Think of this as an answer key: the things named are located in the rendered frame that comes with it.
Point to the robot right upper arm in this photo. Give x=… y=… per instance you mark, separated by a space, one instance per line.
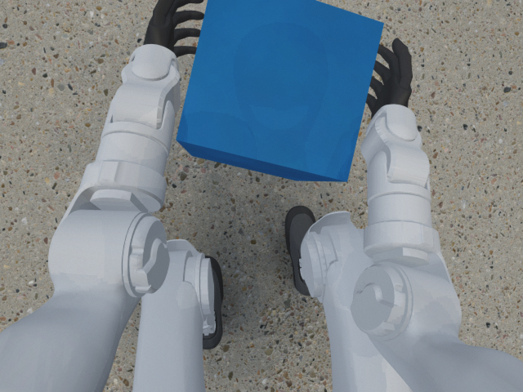
x=413 y=319

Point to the robot right thigh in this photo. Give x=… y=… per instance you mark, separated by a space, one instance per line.
x=333 y=262

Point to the carton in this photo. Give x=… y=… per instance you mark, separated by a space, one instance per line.
x=279 y=87

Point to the right robot forearm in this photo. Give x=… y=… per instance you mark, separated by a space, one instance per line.
x=398 y=195

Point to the right robot hand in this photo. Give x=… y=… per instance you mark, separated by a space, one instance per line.
x=396 y=79

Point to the robot left upper arm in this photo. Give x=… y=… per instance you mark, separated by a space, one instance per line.
x=102 y=263

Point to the left robot hand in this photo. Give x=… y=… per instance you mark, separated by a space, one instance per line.
x=161 y=29

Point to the left robot forearm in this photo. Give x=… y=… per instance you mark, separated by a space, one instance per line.
x=127 y=174

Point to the robot left thigh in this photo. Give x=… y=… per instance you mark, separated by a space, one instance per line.
x=169 y=353

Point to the robot thigh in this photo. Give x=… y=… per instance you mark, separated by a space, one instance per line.
x=169 y=353
x=333 y=262

